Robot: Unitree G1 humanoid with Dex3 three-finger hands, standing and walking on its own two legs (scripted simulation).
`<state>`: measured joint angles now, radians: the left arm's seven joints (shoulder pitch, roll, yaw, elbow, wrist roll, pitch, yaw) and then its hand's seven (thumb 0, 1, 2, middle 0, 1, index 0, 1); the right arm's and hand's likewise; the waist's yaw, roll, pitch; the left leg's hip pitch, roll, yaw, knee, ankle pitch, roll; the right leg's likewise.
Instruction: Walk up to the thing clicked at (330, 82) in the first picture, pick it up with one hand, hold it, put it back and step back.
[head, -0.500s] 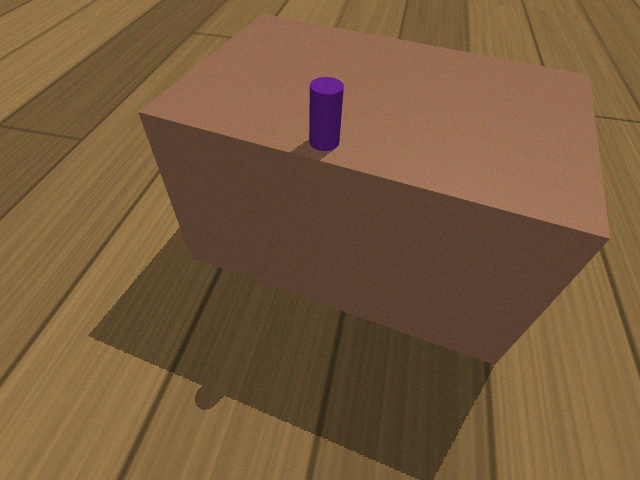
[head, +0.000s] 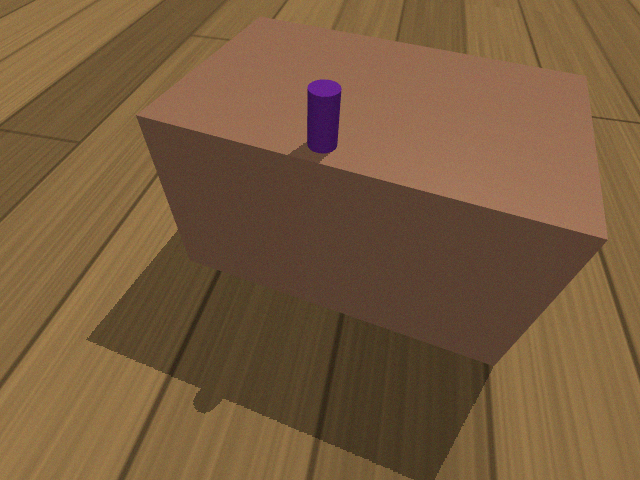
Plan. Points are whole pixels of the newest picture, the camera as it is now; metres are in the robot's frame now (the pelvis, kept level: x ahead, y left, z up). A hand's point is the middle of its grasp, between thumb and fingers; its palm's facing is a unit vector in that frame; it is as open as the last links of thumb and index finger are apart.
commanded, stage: stand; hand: left
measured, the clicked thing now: (323, 117) +0.89 +0.01 -0.06
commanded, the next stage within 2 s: walk up in 0.62 s
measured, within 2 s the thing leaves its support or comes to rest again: neither
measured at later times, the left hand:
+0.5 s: hand out of the picture +0.07 +0.25 -0.16, palm faces -0.03 -0.94 -0.33, open 7.4 cm
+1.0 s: hand (153, 453) +0.19 +0.24 -0.15, palm faces -0.18 -0.90 -0.41, open 7.4 cm
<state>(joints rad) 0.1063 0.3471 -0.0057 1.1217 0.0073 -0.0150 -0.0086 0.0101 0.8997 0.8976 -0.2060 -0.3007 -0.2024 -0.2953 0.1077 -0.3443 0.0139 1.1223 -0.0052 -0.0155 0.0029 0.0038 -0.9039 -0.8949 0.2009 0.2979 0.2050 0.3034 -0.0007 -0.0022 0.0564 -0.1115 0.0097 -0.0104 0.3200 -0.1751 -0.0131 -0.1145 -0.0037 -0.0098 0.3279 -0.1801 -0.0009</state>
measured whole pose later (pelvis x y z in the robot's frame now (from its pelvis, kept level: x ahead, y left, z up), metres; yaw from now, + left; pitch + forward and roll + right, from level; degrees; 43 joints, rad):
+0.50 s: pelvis +0.00 +0.00 +0.00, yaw +0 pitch -2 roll +0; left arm 0.11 0.35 -0.01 1.12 0.01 -0.01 -0.01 0.01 0.90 0.90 -0.21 -0.30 -0.20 -0.30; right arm 0.11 -0.34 0.01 1.12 -0.01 -0.01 0.00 0.00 -0.90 -0.89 0.20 0.30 0.21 0.30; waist 0.00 0.00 0.06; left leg -0.11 0.01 -0.01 0.31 -0.17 -0.01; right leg -0.11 0.00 -0.01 0.32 -0.18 0.00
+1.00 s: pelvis +0.08 -0.03 -0.02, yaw -8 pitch -3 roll +0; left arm 0.24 0.41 0.07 0.96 0.02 -0.07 -0.05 0.01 0.90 0.90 -0.21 -0.30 -0.20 -0.30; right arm 0.28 -0.43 -0.08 0.97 -0.04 -0.01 0.05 0.00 -0.90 -0.89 0.20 0.30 0.21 0.30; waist -0.04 0.04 0.12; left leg -0.07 0.09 0.06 0.64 -0.45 0.00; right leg -0.30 0.00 -0.03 0.60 -0.21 -0.01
